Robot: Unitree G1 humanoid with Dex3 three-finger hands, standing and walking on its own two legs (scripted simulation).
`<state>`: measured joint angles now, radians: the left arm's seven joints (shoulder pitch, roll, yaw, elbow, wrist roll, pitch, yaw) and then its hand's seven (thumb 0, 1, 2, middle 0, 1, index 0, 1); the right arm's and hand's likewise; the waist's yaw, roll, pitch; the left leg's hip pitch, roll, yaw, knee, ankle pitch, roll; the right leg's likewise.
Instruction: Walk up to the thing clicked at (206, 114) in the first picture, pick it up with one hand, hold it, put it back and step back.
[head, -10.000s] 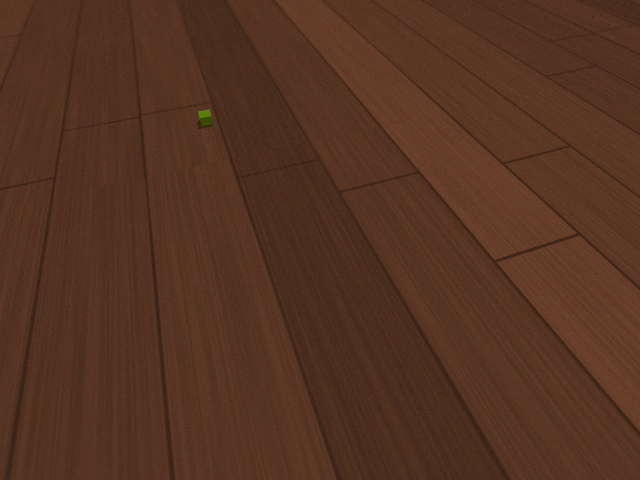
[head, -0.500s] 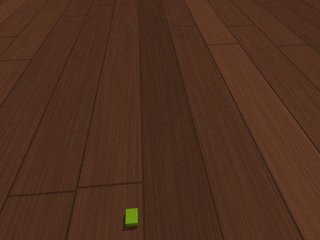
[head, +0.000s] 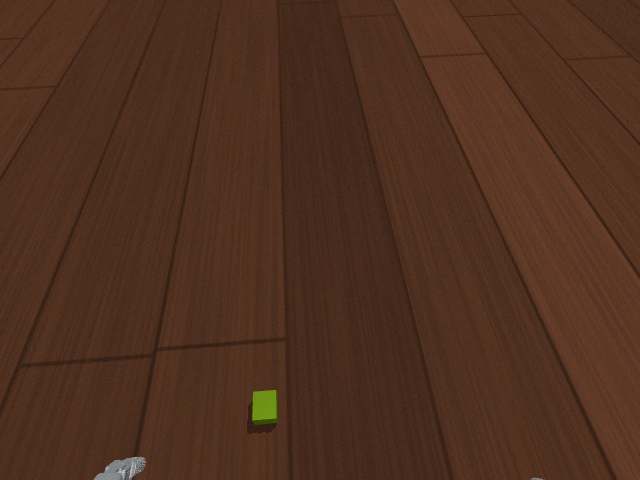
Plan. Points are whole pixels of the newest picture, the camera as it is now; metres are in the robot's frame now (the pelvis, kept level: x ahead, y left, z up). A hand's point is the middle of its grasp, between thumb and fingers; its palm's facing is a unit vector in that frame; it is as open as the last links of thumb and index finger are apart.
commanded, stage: rise first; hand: left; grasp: from above
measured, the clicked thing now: (265, 407) +0.40 +0.19 -0.75
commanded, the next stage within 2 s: none
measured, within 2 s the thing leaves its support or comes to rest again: neither
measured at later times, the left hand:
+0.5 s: hand out of the picture +0.14 +0.26 -0.23, palm faces -0.15 -0.88 -0.45, open 13.6 cm
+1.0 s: hand (192, 473) +0.19 +0.27 -0.39, palm faces -0.43 -0.56 -0.71, open 13.8 cm
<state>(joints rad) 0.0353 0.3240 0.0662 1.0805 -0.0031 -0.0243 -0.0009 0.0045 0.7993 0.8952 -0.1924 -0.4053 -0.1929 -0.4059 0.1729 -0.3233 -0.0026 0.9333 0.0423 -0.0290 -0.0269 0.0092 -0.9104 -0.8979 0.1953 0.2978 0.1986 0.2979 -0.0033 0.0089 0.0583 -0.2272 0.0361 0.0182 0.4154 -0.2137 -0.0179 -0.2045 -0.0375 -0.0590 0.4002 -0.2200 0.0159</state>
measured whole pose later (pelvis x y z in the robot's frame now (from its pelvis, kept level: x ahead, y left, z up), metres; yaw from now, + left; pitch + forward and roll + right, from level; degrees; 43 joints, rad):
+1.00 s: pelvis -0.05 +0.01 -0.23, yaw -2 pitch +32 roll -2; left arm -0.08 0.38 0.07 0.64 0.64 0.00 0.15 -0.01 -0.42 0.96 -0.04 -1.05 -0.04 -1.04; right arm 0.05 -0.28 -0.06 0.61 0.00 -0.18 0.03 0.01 -0.76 -0.86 0.20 0.30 0.20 0.30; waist -0.02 0.01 -0.19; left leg -1.61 0.05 -0.03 1.72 -0.67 0.00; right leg -1.57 -0.06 -0.02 1.70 -0.67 0.03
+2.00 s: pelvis -0.10 +0.01 -0.42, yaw -5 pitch +34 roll -5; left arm -0.75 0.55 0.08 1.31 1.18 -0.13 0.45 0.00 -0.47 0.94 -0.09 -1.02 -0.12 -0.99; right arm 0.10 -0.24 -0.05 0.78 -0.12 -0.08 0.11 0.01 -0.90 -0.90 0.20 0.30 0.20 0.30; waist -0.13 0.01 -0.10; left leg -2.23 0.05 -0.09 2.29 -0.66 0.00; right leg -2.17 -0.03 -0.03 2.24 -0.66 0.03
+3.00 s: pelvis -0.09 +0.01 -0.45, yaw -6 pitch +34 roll -6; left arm -0.92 0.59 0.05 1.51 1.23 -0.15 0.50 0.00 -0.54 1.01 -0.09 -0.99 -0.09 -0.99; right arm 0.10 -0.26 0.00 0.80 -0.16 -0.11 0.15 0.00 -0.90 -0.89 0.20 0.30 0.20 0.30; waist -0.19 -0.01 -0.06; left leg -2.31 0.04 -0.11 2.39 -0.68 -0.01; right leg -2.25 -0.02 -0.04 2.33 -0.67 0.03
